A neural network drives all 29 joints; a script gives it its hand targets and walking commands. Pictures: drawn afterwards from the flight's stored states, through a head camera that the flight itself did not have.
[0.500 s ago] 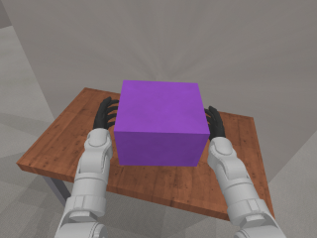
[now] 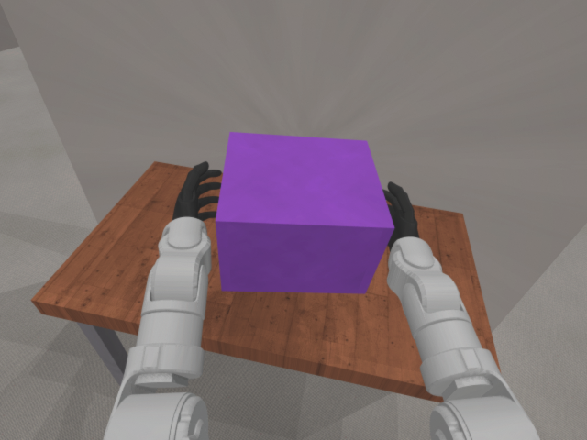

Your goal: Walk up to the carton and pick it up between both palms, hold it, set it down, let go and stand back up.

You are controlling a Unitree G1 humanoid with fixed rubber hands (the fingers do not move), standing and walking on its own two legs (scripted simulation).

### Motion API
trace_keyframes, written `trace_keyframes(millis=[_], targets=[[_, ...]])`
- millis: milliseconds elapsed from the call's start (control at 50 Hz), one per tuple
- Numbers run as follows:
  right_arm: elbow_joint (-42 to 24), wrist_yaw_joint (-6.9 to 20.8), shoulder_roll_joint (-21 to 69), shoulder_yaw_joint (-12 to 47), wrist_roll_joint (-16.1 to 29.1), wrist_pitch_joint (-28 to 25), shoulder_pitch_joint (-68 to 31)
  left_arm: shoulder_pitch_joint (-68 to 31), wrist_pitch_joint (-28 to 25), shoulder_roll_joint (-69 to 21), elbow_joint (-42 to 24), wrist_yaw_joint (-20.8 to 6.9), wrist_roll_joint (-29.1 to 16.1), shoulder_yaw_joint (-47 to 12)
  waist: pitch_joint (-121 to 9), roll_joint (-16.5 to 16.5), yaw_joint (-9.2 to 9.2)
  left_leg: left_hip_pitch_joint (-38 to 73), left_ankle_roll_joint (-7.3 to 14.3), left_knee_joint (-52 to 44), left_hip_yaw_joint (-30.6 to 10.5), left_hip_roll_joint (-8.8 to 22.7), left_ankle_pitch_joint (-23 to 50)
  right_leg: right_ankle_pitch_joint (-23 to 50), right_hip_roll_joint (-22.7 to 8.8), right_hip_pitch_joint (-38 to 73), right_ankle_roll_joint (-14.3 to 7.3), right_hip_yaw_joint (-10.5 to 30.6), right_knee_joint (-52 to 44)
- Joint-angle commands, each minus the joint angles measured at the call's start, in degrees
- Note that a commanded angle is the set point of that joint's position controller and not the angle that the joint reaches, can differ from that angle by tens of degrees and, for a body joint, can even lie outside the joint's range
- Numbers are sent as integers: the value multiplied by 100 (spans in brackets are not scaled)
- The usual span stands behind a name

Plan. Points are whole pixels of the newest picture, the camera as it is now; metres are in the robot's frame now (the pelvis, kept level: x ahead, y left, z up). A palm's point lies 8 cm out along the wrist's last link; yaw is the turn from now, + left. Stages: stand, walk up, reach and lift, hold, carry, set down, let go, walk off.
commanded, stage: reach and lift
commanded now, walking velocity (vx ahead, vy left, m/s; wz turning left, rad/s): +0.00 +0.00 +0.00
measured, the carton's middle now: (297, 212) +0.40 +0.00 +0.14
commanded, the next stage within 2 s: hold in 0.84 s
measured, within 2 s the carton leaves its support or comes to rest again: neither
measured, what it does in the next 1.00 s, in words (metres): stands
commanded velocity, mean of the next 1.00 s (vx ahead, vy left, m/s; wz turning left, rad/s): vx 0.00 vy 0.00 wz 0.00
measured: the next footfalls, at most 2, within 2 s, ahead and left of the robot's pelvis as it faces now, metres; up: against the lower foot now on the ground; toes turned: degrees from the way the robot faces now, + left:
none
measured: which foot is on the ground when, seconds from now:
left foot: down 0.00-1.00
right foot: down 0.00-1.00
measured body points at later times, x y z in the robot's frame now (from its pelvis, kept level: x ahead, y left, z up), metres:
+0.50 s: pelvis +0.01 +0.00 +0.00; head -0.03 +0.02 +0.45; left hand +0.38 +0.15 +0.16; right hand +0.37 -0.15 +0.14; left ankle +0.03 +0.11 -0.75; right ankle +0.00 -0.11 -0.75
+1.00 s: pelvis +0.00 -0.01 +0.00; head -0.05 +0.01 +0.45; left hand +0.37 +0.16 +0.17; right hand +0.37 -0.14 +0.15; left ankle +0.03 +0.11 -0.75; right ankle +0.00 -0.11 -0.75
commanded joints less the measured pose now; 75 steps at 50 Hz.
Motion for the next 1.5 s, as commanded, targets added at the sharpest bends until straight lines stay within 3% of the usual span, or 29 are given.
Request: trace_keyframes(millis=[0,60,220,340,480,660,960,1100,1280,1480], targets=[[-2212,605,3469,2495,401,-677,-5442,-3737,-258,-3914,-906,-1010,-823,-3158,-2677,512,-67,1921,-237,-14,-5,-76,1427,1319,158,-13,224,-191,-264],[-2316,550,3461,2600,489,-660,-5402,-3632,-227,-3897,-979,-1024,-810,-3172,-2622,472,-82,1995,-266,54,-15,-104,1717,1596,185,109,252,-196,-262],[-2329,491,3485,2593,515,-584,-5485,-3706,-119,-3766,-989,-1104,-741,-3077,-2258,397,-54,1762,-205,-63,15,-138,1367,1473,145,160,292,-190,-298],[-2532,479,3574,2671,617,-574,-5665,-4002,-137,-3858,-1269,-1045,-907,-3304,-2533,553,-105,1910,-257,27,-24,-130,1529,1498,157,70,260,-197,-284],[-2431,415,3524,2652,648,-432,-5544,-3879,-5,-3736,-1206,-1082,-830,-3170,-2458,475,-106,1850,-213,-4,-21,-137,1431,1460,135,120,295,-180,-303],[-2858,276,3532,2951,908,-306,-5483,-3791,132,-3658,-1706,-1160,-860,-3227,-2702,466,-125,1943,-250,124,-18,-194,1991,2247,168,559,371,-169,-194],[-2888,250,3516,2847,952,-48,-5594,-4011,452,-3535,-1922,-1233,-822,-3203,-2259,537,-77,1776,-199,-82,48,-171,1362,1495,114,362,325,-174,-304],[-2332,341,3447,2445,694,0,-5748,-4187,508,-3503,-1410,-1286,-706,-2906,-1961,457,-94,1623,-109,-265,99,-128,699,701,75,104,285,-207,-421],[-2376,321,3474,2548,758,-114,-5808,-4235,430,-3489,-1507,-1314,-687,-2819,-2411,461,-117,1843,-174,-91,104,-173,1343,1359,109,452,352,-223,-331],[-2501,345,3408,2597,826,-181,-5787,-4155,473,-3558,-1713,-1270,-695,-3012,-2276,556,-115,1911,-230,-86,97,-141,1419,1162,138,298,299,-270,-376]])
